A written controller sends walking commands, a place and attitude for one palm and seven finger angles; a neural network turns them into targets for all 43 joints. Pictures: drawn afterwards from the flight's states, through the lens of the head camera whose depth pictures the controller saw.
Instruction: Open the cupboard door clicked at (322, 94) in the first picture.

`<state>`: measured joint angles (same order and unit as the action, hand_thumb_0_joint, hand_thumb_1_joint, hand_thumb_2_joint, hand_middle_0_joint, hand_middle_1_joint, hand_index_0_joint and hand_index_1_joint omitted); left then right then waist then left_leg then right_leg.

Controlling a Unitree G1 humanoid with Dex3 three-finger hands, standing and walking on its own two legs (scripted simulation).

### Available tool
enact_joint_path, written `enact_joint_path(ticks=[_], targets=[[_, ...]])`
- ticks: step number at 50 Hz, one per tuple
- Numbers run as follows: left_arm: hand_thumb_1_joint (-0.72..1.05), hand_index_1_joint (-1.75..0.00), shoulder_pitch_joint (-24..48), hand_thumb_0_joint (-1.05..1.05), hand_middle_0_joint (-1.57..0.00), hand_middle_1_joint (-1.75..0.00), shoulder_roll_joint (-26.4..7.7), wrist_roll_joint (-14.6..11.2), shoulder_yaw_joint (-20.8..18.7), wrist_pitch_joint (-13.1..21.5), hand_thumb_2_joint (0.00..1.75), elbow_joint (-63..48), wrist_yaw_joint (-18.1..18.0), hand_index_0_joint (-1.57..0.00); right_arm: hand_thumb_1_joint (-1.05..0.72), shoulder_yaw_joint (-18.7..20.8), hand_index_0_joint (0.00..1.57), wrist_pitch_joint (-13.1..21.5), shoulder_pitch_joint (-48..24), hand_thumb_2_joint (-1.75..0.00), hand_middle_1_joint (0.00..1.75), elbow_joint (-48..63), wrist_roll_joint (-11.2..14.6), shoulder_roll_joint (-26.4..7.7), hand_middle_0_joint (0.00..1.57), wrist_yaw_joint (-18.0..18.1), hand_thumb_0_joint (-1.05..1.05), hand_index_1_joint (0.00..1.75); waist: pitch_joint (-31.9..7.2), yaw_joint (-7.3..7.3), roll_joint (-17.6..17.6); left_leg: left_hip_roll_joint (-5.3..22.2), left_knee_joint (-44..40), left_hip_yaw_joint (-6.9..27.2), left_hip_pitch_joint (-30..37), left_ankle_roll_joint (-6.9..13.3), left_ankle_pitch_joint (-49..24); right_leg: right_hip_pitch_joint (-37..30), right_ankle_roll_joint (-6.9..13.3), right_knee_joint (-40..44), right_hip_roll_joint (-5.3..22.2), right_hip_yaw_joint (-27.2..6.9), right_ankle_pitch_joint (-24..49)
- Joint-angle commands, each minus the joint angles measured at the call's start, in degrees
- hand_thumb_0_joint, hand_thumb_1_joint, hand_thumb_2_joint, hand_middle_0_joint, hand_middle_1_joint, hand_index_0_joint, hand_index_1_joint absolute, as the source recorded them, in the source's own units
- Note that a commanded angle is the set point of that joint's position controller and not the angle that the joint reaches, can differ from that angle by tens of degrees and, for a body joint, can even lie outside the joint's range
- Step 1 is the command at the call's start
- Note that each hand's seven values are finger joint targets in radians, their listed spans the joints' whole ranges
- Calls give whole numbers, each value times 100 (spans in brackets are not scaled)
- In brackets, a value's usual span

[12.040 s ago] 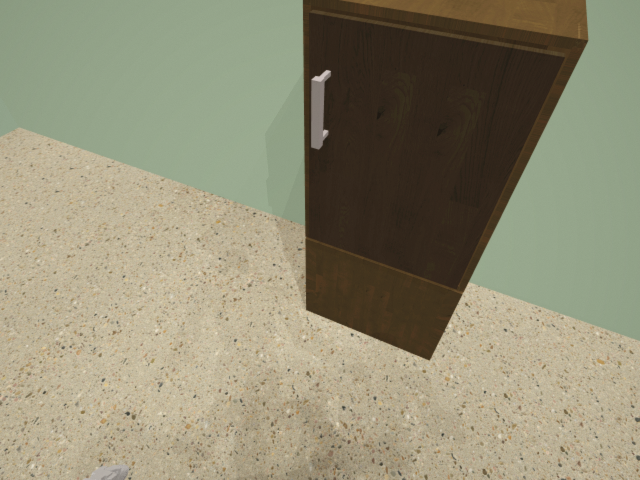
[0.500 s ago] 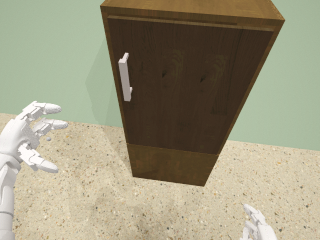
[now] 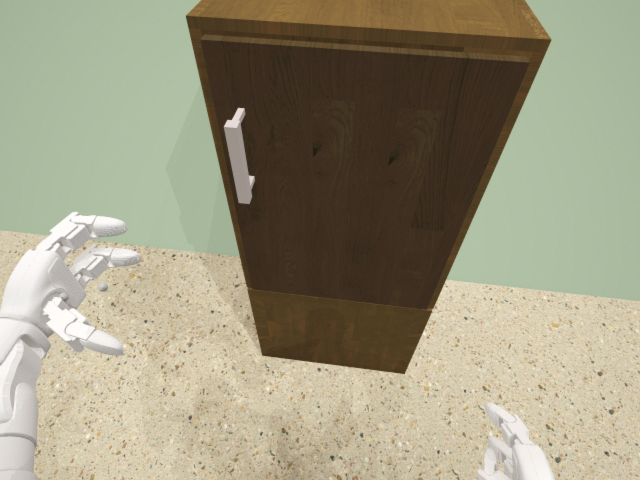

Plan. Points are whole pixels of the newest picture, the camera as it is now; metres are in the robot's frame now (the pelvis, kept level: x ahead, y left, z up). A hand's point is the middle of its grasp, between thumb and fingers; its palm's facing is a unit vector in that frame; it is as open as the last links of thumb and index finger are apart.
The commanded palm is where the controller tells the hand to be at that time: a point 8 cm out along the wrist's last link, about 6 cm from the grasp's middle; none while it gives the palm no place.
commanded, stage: move the hooked fingers beside the handle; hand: left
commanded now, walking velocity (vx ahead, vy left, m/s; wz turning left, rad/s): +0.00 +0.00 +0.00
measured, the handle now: (242, 157) +0.56 +0.17 +0.10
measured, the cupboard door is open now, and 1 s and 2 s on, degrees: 0 0 0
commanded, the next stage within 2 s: none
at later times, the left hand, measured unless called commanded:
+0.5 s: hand (148, 240) +0.36 +0.25 +0.11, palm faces -0.04 -1.00 -0.02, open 14.0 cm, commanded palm +0.34 +0.30 +0.11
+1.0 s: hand (173, 203) +0.43 +0.24 +0.11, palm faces -0.06 -1.00 +0.00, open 14.0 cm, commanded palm +0.41 +0.30 +0.10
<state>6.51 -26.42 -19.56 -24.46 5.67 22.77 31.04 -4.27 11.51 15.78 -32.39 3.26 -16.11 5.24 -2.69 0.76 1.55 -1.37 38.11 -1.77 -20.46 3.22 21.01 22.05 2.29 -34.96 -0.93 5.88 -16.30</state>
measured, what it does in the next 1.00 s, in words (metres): stands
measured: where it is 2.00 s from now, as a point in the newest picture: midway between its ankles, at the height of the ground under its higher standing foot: outside the picture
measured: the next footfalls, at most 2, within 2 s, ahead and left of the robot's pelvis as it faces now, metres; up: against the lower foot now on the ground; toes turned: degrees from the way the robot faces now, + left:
none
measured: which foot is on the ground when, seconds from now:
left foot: down 0.00-1.00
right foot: down 0.00-1.00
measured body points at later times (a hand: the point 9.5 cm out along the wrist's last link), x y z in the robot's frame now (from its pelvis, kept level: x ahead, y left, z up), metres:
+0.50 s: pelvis +0.00 -0.01 +0.00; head +0.03 -0.01 +0.45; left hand +0.36 +0.30 +0.12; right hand +0.12 -0.27 -0.09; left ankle -0.01 +0.08 -0.72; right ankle +0.02 -0.10 -0.72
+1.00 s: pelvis +0.00 +0.00 -0.01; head +0.06 +0.01 +0.44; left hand +0.43 +0.29 +0.11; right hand +0.07 -0.27 -0.11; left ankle -0.01 +0.08 -0.72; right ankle +0.02 -0.10 -0.72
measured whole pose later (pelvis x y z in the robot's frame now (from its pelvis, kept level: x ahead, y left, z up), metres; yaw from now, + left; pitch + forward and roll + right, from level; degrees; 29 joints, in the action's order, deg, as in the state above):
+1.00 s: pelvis +0.00 +0.00 -0.01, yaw -1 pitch +10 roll -1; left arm 39.2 -32.0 -12.2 -24.1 14.6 57.5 27.9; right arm -3.7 4.5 20.4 -34.8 2.8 -17.3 4.1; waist -3.4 -4.8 0.1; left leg -0.7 41.9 -2.9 -30.4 3.1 21.9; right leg 32.5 2.5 -38.8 -1.4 4.9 -16.7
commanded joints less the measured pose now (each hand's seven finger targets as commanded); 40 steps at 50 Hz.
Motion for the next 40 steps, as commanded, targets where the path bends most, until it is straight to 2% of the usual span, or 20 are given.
enact_joint_path(ticks=[1,3,5,6,8,9,12,14,16,20,23,26,28,29,32,33,37,38,39,40], targets=[[-50,-120,1664,0,-30,-120,-1601,-152,-504,385,30,-1146,-34,-30,-90,373,20,312,-361,-90,30,822,50,-794,20,103,0,30,-1070,-58,326,115,-603,468,258,-181,-1564,-591,3,365,24,-407,1131],[-50,-120,2032,0,-30,-120,-1648,-147,-478,429,30,-1041,-69,-30,-90,369,20,284,-331,-90,30,754,40,-812,20,130,0,30,-994,-107,224,113,-586,471,196,-179,-1428,-547,9,377,19,-429,1006],[-50,-120,2412,0,-30,-120,-1398,-100,-181,450,30,-843,-69,-30,-90,360,20,286,-333,-90,30,726,67,-796,20,166,0,30,-906,-222,303,103,-608,475,185,-157,-1144,-343,-14,416,32,-438,736],[-50,-120,2583,0,-30,-120,-1459,-68,-197,455,30,-671,-86,-30,-90,360,20,280,-289,-90,30,678,70,-811,20,187,0,30,-887,-237,325,108,-611,500,160,-162,-1012,-262,-11,424,32,-438,585],[-50,-120,2810,0,-30,-120,-1552,-17,-165,482,30,-430,-102,-30,-90,357,20,254,-234,-90,30,616,67,-849,20,205,0,30,-923,-245,205,100,-565,492,121,-154,-1025,-295,-2,410,44,-470,589],[-50,-120,3118,0,-30,-120,-1520,28,-57,525,30,-530,-108,-30,-90,356,20,260,-247,-90,30,619,72,-835,20,205,0,30,-1098,-276,391,93,-578,512,185,-156,-1040,-309,-4,387,68,-474,599],[-50,-120,2999,0,-30,-120,-1646,101,-163,586,30,-294,-169,-30,-90,364,20,252,-176,-90,30,607,55,-839,20,184,0,30,-1377,-190,382,88,-566,523,202,-164,-1181,-460,8,332,81,-470,731],[-50,-120,3059,0,-30,-120,-1784,94,-285,590,30,-118,-191,-30,-90,357,20,196,-135,-90,30,603,46,-843,20,155,0,30,-1500,-159,192,83,-505,469,70,-151,-1338,-650,-2,282,83,-519,989],[-50,-120,3144,0,-30,-120,-1740,109,-264,603,30,28,-212,-30,-90,363,20,162,-107,-90,30,601,50,-840,20,131,0,30,-1463,-172,254,74,-503,430,0,-152,-1369,-630,-10,259,95,-519,1082],[-50,-120,3048,0,-30,-120,-1964,161,-492,602,30,395,-237,-30,-90,387,20,62,4,-90,30,632,42,-861,20,77,0,30,-1534,-73,207,72,-466,358,-162,-144,-1612,-828,-6,175,100,-556,1448],[-50,-120,3354,0,-30,-120,-1850,156,-340,627,30,601,-240,-30,-90,389,20,-11,91,-90,30,634,33,-888,20,50,0,30,-1406,-138,90,77,-436,343,-269,-143,-1591,-733,-7,162,79,-564,1465],[-50,-120,3572,0,-30,-120,-2088,227,-479,728,30,822,-215,-30,-90,427,20,-83,221,-90,30,591,42,-933,20,48,0,30,-1511,-215,17,78,-413,293,-382,-112,-1383,-721,-47,171,90,-631,1337],[-50,-120,3877,0,-30,-120,-2000,195,-360,834,30,758,-180,-30,-90,437,20,-117,250,-90,30,597,39,-936,20,49,0,30,-1637,-226,139,74,-363,295,-313,-113,-1541,-750,-25,108,76,-639,1486],[-50,-120,3987,0,-30,-120,-2163,217,-473,874,30,789,-172,-30,-90,452,20,-129,291,-90,30,551,42,-936,20,44,0,30,-1735,-242,237,81,-355,298,-265,-110,-1512,-740,-36,124,73,-671,1470],[-50,-120,4324,0,-30,-120,-2002,283,-229,998,30,816,-152,-30,-90,457,20,-164,365,-90,30,482,50,-932,20,49,0,30,-1807,-330,601,80,-335,321,-102,-119,-1520,-508,-17,119,62,-628,1375],[-50,-120,4545,0,-30,-120,-1828,266,-36,993,30,900,-140,-30,-90,453,20,-186,387,-90,30,457,47,-941,20,62,0,30,-1749,-423,421,99,-299,361,-38,-112,-1599,-392,-1,93,29,-588,1399],[-50,-120,4729,0,-30,-120,-1921,331,-67,944,30,1611,-181,-30,-90,452,20,-268,520,-90,30,341,54,-1008,20,58,0,30,-1524,-490,45,112,-337,389,-346,-92,-1223,-201,-44,136,50,-576,1087],[-50,-120,4902,0,-30,-120,-2078,320,-189,944,30,1799,-203,-30,-90,455,20,-305,558,-90,30,310,49,-1030,20,61,0,30,-1515,-480,-88,106,-295,391,-432,-86,-1278,-266,-30,107,52,-590,1159],[-50,-120,5072,0,-30,-120,-2195,395,-213,959,30,1851,-212,-30,-90,454,20,-328,574,-90,30,293,48,-1035,20,53,0,30,-1623,-467,155,101,-291,382,-450,-102,-1298,-287,-32,68,70,-612,1189],[-50,-120,4993,0,-30,-120,-2203,433,-229,954,30,2069,-233,-30,-90,447,20,-357,608,-90,30,307,42,-1021,20,43,0,30,-1589,-450,166,100,-287,387,-478,-106,-1284,-247,-29,60,69,-598,1153]])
